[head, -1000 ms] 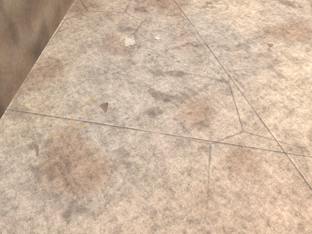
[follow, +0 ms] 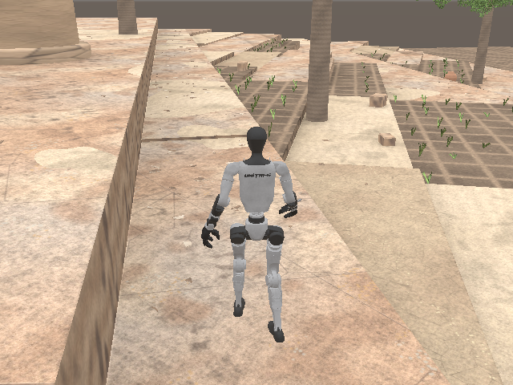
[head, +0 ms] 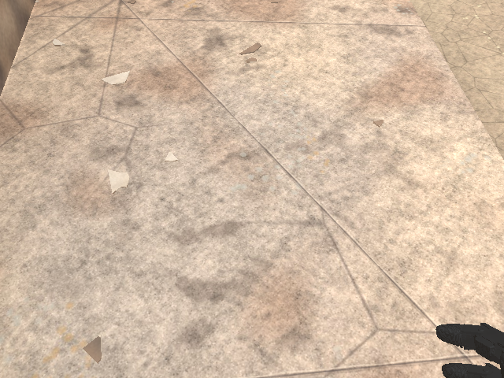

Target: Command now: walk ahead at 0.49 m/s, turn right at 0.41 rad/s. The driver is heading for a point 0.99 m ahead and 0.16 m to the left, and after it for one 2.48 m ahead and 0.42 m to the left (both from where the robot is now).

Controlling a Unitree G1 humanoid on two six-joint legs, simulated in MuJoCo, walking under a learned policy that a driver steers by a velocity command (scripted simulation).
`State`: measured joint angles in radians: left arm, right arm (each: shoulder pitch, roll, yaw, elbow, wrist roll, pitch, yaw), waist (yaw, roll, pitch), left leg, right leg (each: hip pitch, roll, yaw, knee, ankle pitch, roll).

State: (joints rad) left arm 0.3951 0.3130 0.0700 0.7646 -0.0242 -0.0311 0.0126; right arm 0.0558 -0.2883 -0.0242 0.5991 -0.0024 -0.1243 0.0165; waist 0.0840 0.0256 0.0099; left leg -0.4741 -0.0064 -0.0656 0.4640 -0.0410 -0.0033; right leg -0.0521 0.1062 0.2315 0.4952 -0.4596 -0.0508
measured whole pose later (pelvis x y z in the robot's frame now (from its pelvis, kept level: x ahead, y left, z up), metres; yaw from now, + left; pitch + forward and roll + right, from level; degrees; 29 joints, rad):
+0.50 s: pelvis +0.26 -0.02 +0.00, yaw +2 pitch +2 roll +1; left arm 0.01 0.26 0.02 0.64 0.00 -0.10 -0.02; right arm 0.46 -0.30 -0.06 0.82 0.02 -0.05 0.00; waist -0.11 0.00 0.02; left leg -0.10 -0.01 -0.10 0.57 -0.45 0.01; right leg -0.43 0.00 0.03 0.50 -0.10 -0.03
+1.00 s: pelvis +0.51 +0.04 -0.01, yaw +20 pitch +1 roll -2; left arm 0.33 0.32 0.08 0.85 -0.01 -0.05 0.01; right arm 0.07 -0.29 -0.06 0.59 0.02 -0.02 0.05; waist 0.06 0.02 0.06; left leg -0.52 0.00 0.04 0.64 -0.13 0.09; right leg 0.00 -0.10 -0.22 0.65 -0.49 0.05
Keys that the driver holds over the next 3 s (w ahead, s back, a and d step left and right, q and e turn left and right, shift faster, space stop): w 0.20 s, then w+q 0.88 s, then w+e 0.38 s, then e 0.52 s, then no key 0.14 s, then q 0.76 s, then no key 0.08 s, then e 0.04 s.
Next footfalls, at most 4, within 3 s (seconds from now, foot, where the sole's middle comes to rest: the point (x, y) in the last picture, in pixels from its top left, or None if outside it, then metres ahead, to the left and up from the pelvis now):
0.48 right None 0.40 -0.14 -0.76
0.98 left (223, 315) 0.63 0.18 -0.76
1.54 right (265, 210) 1.00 0.08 -0.76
2.00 left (201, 193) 1.05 0.30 -0.76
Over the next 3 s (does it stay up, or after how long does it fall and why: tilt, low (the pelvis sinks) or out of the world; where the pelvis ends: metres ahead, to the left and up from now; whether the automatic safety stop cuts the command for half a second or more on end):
stays up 0.96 0.22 0.02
